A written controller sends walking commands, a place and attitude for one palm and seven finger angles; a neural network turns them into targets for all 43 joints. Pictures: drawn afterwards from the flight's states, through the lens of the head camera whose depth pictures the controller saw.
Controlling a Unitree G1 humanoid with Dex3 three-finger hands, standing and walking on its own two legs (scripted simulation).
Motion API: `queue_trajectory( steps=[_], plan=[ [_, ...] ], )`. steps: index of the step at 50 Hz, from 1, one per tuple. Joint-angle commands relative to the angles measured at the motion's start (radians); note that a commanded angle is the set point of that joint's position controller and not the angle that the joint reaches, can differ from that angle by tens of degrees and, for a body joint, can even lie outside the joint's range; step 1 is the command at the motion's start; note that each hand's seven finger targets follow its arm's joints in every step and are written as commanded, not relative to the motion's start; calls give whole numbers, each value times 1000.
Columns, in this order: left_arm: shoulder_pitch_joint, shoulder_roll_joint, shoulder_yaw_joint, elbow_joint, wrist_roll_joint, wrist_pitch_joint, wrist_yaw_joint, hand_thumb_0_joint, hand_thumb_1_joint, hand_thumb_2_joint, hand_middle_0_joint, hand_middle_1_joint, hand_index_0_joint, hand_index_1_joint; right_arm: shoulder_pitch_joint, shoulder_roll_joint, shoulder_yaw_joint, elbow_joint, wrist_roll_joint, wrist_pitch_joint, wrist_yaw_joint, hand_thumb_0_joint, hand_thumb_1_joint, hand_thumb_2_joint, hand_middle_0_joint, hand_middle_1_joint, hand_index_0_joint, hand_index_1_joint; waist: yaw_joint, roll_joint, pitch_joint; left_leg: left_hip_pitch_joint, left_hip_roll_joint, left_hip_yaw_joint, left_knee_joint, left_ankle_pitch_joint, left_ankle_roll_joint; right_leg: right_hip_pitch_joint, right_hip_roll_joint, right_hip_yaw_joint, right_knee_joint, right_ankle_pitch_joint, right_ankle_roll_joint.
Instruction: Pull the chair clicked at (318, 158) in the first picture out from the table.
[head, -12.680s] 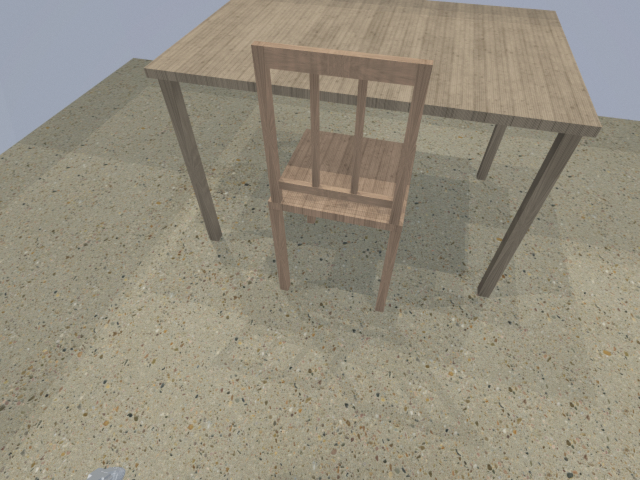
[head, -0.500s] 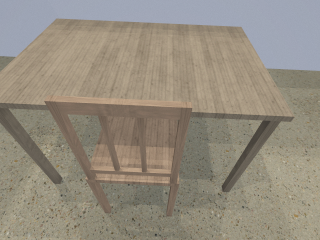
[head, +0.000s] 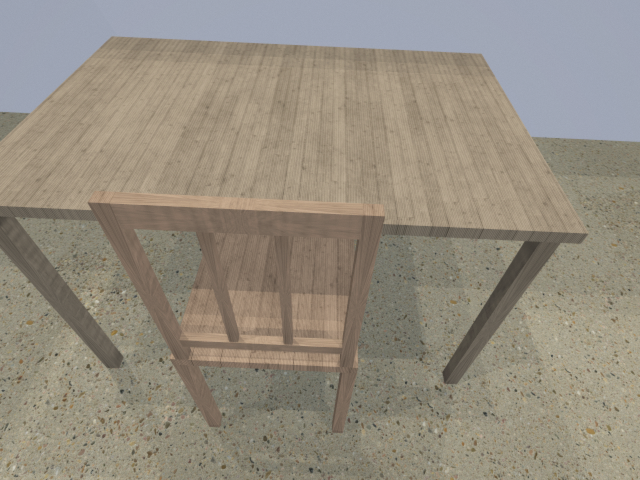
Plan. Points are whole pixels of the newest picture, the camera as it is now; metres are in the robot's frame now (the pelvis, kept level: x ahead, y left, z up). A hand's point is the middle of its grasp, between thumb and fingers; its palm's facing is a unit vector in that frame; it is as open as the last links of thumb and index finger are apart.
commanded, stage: look again from close up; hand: left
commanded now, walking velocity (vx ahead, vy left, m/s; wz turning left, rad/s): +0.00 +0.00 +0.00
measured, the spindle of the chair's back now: (221, 292) +0.41 +0.19 -0.07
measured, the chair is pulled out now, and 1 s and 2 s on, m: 0.00 0.00 0.00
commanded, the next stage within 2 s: raise the hand toward the chair's back in 0.88 s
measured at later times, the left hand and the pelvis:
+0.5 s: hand out of the picture -0.03 +0.15 -0.18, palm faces +0.03 -0.99 -0.15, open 7.4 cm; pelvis +0.00 +0.00 +0.00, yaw +0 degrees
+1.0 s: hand out of the picture -0.03 +0.16 -0.18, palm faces +0.03 -0.99 -0.15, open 7.4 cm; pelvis +0.00 +0.01 +0.00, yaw +0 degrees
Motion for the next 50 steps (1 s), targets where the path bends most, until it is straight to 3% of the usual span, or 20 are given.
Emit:
queue_trajectory(
  steps=[1,5,7,15,21,25,32,35,38,48,49,50],
  plan=[
    [91,77,14,-20,-5,-9,3,0,900,900,-200,-300,-200,-300,111,-66,-10,-7,5,-2,-4,0,-900,-900,200,300,200,300,-3,12,100,-52,98,-122,-59,151,32,-35,-136,158,-82,166,6],
    [94,73,14,-19,-4,-9,3,0,900,900,-200,-300,-200,-300,117,-67,-9,-5,5,-5,-4,0,-900,-900,200,300,200,300,-5,31,86,-40,101,-122,-60,165,31,-37,-137,162,-74,165,1],
    [96,73,14,-20,-3,-7,2,0,900,900,-200,-300,-200,-300,114,-67,-9,-6,5,-2,-3,0,-900,-900,200,300,200,300,-2,21,112,-62,97,-124,-65,124,32,-50,-135,163,-85,126,4],
    [99,73,15,-21,-4,-11,2,0,900,900,-200,-300,-200,-300,121,-69,-9,-7,5,-7,-4,0,-900,-900,200,300,200,300,-5,13,74,-39,100,-127,-57,174,34,-30,-137,161,-72,177,2],
    [98,74,13,-20,-4,-8,2,0,900,900,-200,-300,-200,-300,116,-67,-8,-7,7,-4,-3,0,-900,-900,200,300,200,300,-2,24,107,-61,99,-126,-68,137,35,-40,-137,154,-84,139,5],
    [104,75,14,-19,-4,-10,2,0,900,900,-200,-300,-200,-300,119,-68,-7,-5,6,-8,-4,0,-900,-900,200,300,200,300,-4,20,77,-39,100,-130,-60,177,35,-30,-141,155,-71,172,2],
    [105,74,14,-18,-4,-9,2,0,900,900,-200,-300,-200,-300,117,-70,-8,-7,7,-6,-4,0,-900,-900,200,300,200,300,-3,17,102,-52,99,-131,-63,166,35,-40,-140,154,-75,160,4],
    [109,72,15,-17,-4,-11,3,0,900,900,-200,-300,-200,-300,119,-69,-8,-4,7,-9,-5,0,-900,-900,200,300,200,300,-3,26,75,-33,102,-129,-62,186,35,-29,-143,154,-71,176,3],
    [107,72,14,-17,-3,-9,3,0,900,900,-200,-300,-200,-300,118,-66,-8,-6,7,-6,-4,0,-900,-900,200,300,200,300,-3,20,107,-53,100,-133,-67,162,35,-43,-142,154,-77,154,4],
    [108,70,12,-16,-3,-7,2,0,900,900,-200,-300,-200,-300,120,-68,-8,-7,6,-6,-3,0,-900,-900,200,300,200,300,-5,13,104,-55,101,-136,-73,138,37,-52,-137,156,-78,121,3],
    [97,114,21,29,11,-22,30,0,900,900,-200,-300,-200,-300,-37,-137,-14,-99,0,3,8,0,-900,-900,200,300,200,300,28,89,210,-214,104,-61,112,133,-15,-69,-201,152,-34,423,49],
    [-590,273,41,-1468,-200,-208,4,0,877,890,-198,-296,-198,-296,-36,-374,-60,-512,30,-145,-27,0,-900,-900,200,300,200,300,-117,266,-326,62,-1,-94,1,228,12,67,-100,117,44,253,35]
  ],
)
